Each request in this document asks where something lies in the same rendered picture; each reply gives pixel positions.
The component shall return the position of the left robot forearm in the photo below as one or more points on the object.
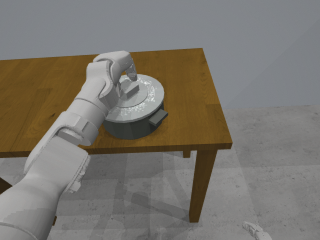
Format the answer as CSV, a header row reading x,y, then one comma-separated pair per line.
x,y
80,123

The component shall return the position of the knob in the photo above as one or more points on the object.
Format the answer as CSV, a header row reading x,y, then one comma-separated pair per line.
x,y
129,88

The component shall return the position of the left robot upper arm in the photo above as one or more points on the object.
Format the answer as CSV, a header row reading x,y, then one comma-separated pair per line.
x,y
28,209

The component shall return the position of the left robot hand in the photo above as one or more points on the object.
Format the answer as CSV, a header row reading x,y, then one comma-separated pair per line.
x,y
126,63

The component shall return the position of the table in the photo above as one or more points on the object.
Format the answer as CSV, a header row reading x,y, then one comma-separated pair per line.
x,y
35,91

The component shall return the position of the right robot hand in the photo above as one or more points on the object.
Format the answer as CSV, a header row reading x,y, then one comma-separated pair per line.
x,y
256,231

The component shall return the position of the lid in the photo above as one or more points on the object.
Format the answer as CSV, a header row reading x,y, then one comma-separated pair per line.
x,y
140,105

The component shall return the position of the pot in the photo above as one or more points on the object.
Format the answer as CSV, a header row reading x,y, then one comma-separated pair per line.
x,y
137,129

